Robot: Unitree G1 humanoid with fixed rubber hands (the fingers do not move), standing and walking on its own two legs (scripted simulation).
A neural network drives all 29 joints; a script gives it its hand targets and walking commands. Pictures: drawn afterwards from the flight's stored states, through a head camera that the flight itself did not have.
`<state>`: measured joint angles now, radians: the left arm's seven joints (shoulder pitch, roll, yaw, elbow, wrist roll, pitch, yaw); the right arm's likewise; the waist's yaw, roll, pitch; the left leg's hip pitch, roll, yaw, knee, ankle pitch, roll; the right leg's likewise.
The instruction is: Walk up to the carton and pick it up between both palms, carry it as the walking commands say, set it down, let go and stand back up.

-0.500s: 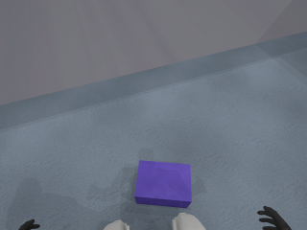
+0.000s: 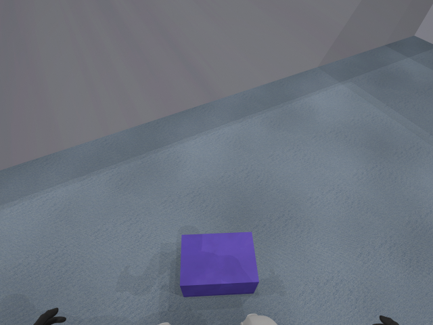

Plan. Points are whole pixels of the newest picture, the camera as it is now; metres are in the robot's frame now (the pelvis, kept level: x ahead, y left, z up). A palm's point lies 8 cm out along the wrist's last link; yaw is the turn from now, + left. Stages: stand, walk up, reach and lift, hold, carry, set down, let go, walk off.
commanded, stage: walk up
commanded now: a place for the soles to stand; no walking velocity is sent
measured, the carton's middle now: (217, 264) +0.46 -0.02 -0.65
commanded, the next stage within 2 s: none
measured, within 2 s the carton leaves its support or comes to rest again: neither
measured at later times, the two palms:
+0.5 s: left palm out of the picture +0.11 +0.27 -0.08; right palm out of the picture +0.05 -0.35 -0.09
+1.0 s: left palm out of the picture +0.14 +0.27 -0.06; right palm out of the picture +0.12 -0.33 -0.07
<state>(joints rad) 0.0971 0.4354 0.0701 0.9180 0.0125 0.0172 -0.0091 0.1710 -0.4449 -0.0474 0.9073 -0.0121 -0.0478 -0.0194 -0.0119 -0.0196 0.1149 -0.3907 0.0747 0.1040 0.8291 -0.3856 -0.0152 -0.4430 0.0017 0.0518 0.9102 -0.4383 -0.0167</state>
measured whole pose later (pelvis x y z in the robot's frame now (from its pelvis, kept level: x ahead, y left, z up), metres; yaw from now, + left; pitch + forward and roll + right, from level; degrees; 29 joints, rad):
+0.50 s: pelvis -0.01 -0.03 +0.03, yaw +0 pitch -2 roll +2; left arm 0.06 0.34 0.05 1.04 0.01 0.00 -0.03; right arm 0.18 -0.40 -0.01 1.05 -0.02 -0.05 -0.01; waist -0.02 -0.01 0.07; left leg -0.27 0.02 -0.01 0.58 -0.27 -0.03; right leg -0.32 0.01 -0.01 0.65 -0.29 -0.04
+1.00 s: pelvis +0.02 -0.03 +0.04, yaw +1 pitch -2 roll +0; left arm -0.01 0.34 0.04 1.11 0.01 0.01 -0.03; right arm 0.07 -0.39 0.01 1.09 -0.01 -0.04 -0.02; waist -0.01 0.02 0.07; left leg -0.16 0.04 -0.03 0.41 -0.22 -0.05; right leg -0.17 0.02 -0.04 0.43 -0.22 -0.04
